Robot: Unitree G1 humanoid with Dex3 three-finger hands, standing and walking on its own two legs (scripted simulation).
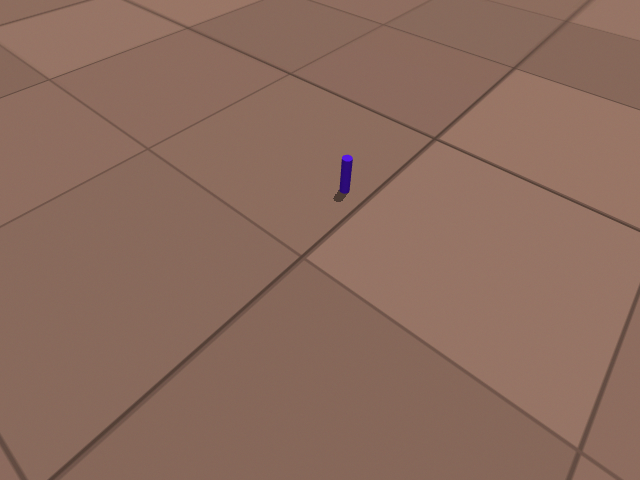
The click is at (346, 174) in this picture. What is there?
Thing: slim round
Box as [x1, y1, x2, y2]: [340, 155, 352, 193]
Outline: 349,155 342,156 340,191 343,193 349,190 352,157
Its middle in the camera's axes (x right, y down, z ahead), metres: +0.13 -0.28 +1.77
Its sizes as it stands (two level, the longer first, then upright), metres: 0.047 0.047 0.188
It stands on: the floor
